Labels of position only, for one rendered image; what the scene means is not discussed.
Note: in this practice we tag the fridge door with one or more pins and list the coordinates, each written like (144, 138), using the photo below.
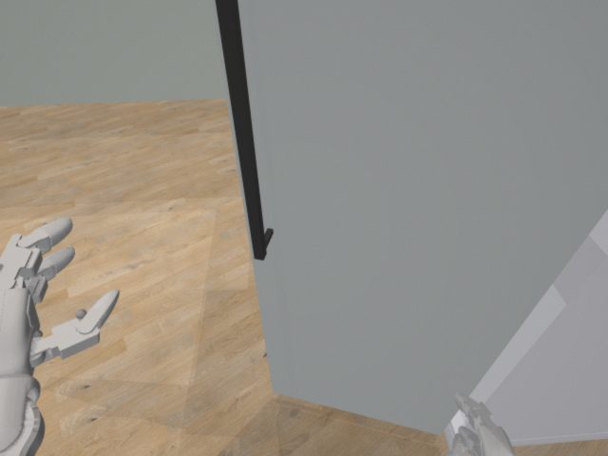
(429, 167)

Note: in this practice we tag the left robot hand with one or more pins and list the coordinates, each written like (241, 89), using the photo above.
(23, 283)

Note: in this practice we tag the right robot hand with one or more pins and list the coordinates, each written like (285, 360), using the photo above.
(490, 439)

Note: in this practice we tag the handle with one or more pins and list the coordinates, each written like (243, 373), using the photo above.
(231, 39)

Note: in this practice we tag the left robot forearm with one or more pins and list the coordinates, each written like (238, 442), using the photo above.
(22, 426)

